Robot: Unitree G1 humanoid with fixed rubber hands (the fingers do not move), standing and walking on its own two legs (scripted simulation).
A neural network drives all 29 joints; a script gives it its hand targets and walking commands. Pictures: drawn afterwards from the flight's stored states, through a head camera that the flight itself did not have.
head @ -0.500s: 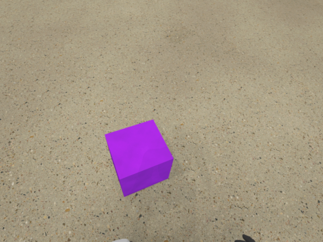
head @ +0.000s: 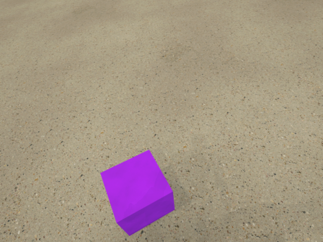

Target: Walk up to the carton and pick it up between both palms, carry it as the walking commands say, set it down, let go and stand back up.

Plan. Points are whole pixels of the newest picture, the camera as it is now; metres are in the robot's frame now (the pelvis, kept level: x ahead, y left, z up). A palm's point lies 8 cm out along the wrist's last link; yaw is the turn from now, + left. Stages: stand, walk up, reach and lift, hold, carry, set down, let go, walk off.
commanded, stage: walk up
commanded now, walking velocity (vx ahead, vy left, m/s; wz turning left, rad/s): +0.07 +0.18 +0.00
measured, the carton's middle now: (139, 192) +0.49 +0.19 -0.64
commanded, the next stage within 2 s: none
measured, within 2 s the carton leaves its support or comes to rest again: neither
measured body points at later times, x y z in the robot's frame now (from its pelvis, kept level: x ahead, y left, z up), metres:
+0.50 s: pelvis +0.02 +0.08 +0.00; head +0.04 +0.10 +0.45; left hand +0.03 +0.32 -0.17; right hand +0.12 -0.16 -0.13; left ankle +0.04 +0.17 -0.75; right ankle +0.01 -0.08 -0.72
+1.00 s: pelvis +0.01 +0.06 +0.00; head +0.01 +0.06 +0.45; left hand +0.01 +0.28 -0.16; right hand +0.00 -0.18 -0.16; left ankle +0.04 +0.17 -0.75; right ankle +0.00 -0.06 -0.74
